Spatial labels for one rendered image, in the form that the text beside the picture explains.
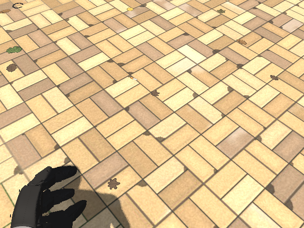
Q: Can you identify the left robot hand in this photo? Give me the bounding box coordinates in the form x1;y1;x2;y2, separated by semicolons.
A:
9;165;86;228

